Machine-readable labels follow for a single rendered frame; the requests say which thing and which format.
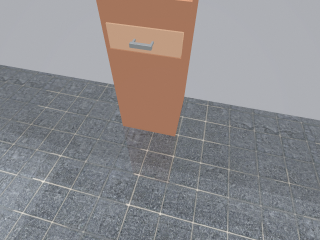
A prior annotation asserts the cabinet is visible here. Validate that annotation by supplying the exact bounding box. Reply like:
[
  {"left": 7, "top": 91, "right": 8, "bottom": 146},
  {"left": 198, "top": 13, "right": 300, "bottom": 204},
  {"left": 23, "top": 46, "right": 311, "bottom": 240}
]
[{"left": 96, "top": 0, "right": 199, "bottom": 137}]

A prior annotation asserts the drawer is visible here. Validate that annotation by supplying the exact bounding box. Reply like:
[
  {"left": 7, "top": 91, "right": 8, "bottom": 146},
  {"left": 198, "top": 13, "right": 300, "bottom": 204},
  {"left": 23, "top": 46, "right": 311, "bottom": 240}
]
[{"left": 105, "top": 22, "right": 184, "bottom": 58}]

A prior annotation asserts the handle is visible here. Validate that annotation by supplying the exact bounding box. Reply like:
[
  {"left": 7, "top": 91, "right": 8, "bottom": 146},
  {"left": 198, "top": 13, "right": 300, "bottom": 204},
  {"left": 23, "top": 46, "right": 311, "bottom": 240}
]
[{"left": 129, "top": 39, "right": 154, "bottom": 51}]

